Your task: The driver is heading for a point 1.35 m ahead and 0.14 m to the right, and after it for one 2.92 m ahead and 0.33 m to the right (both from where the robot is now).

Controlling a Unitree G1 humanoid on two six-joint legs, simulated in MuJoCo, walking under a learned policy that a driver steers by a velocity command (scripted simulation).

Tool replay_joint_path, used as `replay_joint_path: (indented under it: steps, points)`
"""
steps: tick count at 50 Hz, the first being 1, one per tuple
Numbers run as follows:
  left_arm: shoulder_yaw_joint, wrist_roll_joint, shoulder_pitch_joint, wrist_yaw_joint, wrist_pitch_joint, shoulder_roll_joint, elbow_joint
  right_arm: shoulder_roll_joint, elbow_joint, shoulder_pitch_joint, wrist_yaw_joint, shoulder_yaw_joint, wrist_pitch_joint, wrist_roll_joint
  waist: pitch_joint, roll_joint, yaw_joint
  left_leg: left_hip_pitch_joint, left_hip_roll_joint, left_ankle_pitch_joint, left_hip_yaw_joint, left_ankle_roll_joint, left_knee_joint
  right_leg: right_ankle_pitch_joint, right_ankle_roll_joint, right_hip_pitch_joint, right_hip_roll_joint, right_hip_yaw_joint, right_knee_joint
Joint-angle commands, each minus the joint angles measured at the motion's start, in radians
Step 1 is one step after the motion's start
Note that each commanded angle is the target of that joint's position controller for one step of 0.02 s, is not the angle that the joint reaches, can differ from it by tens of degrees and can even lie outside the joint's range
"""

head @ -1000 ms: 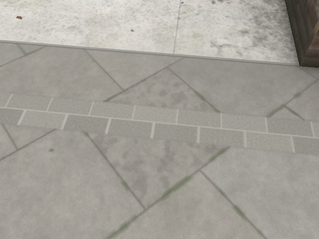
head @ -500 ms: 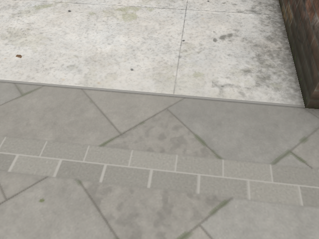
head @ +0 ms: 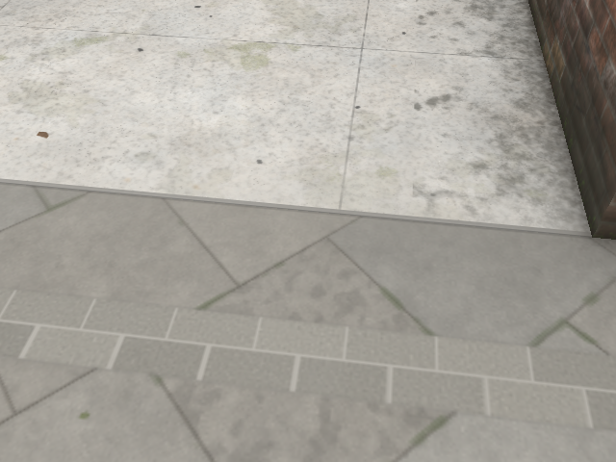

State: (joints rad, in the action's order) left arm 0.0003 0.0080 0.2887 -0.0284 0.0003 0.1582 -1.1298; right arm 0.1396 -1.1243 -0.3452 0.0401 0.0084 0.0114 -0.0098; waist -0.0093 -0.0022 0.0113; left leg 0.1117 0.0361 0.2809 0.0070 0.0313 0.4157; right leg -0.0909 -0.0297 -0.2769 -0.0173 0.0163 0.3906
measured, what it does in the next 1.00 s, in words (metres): lifts its right foot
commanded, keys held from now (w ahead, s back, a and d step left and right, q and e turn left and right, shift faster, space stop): shift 0.78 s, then w+shift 0.22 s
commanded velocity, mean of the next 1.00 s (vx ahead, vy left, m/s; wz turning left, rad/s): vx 0.08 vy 0.00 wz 0.00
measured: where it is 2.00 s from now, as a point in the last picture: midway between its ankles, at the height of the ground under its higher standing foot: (360, 316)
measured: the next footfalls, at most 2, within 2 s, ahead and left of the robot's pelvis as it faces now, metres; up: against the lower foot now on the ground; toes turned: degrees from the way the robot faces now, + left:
right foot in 1.12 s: +0.27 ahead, -0.15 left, +0.00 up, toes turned -5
left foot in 1.62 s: +0.74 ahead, +0.02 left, +0.00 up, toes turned +4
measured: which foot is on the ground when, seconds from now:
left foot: down 0.00-1.00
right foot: down 0.00-0.84, up 0.86-1.00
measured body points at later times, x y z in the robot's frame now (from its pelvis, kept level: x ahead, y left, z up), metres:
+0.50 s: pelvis +0.02 +0.01 +0.00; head +0.03 +0.01 +0.45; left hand +0.01 +0.22 -0.16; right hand -0.02 -0.20 -0.16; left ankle -0.03 +0.10 -0.74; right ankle +0.08 -0.10 -0.74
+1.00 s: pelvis +0.08 +0.00 +0.00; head +0.08 -0.01 +0.45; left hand +0.14 +0.24 -0.15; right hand -0.03 -0.23 -0.15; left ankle -0.04 +0.10 -0.74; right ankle +0.13 -0.11 -0.70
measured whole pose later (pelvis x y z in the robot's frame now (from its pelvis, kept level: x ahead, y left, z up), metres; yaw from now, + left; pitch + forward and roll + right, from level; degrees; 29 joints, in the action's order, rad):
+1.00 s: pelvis +0.08 +0.00 +0.00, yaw +0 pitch +1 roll +0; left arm 0.05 0.03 0.23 0.03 0.02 0.18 -1.06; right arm 0.16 -1.14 -0.52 0.04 -0.05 0.06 -0.02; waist 0.03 0.03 -0.04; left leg -0.06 0.02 0.33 -0.01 0.06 0.25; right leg -0.30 -0.04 -0.46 0.03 0.06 0.81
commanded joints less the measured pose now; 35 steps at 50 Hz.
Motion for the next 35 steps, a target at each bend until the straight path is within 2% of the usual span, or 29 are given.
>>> replay_joint_path:
  steps: [1,16,35]
  points:
    - [0.011,0.000,0.045,-0.004,0.005,0.075,0.007,0.070,0.006,-0.078,0.004,-0.010,0.005,0.000,-0.070,0.002,0.000,0.164,-0.113,0.011,-0.110,0.037,-0.124,-0.069,-0.016,0.094,0.098,-0.127,-0.060]
    - [0.011,-0.001,0.053,-0.010,0.003,0.047,-0.027,0.046,-0.010,-0.110,0.010,-0.008,0.010,-0.001,-0.079,0.008,-0.001,0.128,-0.116,-0.056,-0.104,0.035,-0.119,-0.003,-0.015,0.108,0.098,-0.119,-0.040]
    - [0.011,-0.002,0.063,-0.015,0.002,0.030,-0.051,0.031,-0.021,-0.128,0.014,-0.006,0.014,-0.001,-0.082,0.012,-0.002,0.086,-0.122,-0.140,-0.099,0.033,-0.117,0.056,-0.012,0.122,0.099,-0.108,-0.021]
Velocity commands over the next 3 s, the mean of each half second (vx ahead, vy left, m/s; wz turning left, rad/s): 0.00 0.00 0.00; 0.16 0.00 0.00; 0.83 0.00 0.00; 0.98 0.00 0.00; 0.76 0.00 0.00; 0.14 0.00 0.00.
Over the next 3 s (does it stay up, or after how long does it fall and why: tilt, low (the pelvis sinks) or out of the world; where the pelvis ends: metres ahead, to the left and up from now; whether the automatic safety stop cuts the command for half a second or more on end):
stays up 1.49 -0.07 0.00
